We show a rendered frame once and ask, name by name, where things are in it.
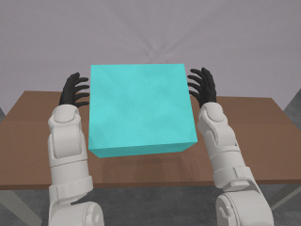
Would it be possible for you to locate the carton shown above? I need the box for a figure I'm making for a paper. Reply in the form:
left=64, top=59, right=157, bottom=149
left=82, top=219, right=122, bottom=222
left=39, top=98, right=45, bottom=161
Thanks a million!
left=88, top=64, right=198, bottom=158

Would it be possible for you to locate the robot right upper arm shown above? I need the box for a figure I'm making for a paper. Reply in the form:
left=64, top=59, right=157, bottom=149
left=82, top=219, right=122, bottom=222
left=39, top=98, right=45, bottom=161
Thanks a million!
left=215, top=190, right=275, bottom=226

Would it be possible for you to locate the left robot forearm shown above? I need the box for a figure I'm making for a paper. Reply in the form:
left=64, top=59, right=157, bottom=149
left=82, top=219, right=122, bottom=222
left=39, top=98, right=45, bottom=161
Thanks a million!
left=47, top=104, right=93, bottom=226

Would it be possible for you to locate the left robot hand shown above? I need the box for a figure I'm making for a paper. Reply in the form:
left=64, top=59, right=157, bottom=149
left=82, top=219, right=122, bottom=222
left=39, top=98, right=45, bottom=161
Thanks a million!
left=58, top=73, right=89, bottom=108

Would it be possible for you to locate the table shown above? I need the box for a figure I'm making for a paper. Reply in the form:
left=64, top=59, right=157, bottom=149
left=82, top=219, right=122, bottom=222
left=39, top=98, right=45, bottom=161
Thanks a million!
left=0, top=90, right=301, bottom=226

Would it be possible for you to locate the robot left upper arm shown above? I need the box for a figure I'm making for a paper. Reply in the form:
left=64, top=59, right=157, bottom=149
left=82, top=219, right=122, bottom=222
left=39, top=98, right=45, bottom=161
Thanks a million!
left=50, top=202, right=104, bottom=226

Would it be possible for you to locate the right robot hand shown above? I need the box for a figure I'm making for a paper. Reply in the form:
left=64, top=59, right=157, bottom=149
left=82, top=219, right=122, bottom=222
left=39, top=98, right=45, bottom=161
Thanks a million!
left=187, top=67, right=217, bottom=108

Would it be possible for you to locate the right robot forearm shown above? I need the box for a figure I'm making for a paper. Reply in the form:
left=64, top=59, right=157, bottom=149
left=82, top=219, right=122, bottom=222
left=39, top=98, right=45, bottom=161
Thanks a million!
left=197, top=102, right=274, bottom=223

